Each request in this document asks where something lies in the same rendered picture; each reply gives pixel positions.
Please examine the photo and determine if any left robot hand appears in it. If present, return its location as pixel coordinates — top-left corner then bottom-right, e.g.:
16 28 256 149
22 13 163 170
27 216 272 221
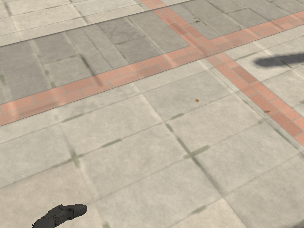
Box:
32 204 87 228

